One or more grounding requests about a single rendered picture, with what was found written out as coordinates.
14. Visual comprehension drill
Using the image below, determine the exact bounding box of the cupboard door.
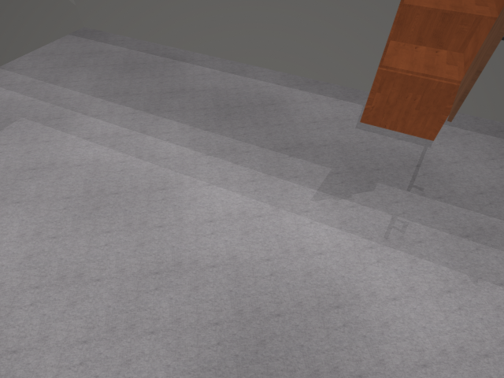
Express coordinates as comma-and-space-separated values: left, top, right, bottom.
447, 7, 504, 122

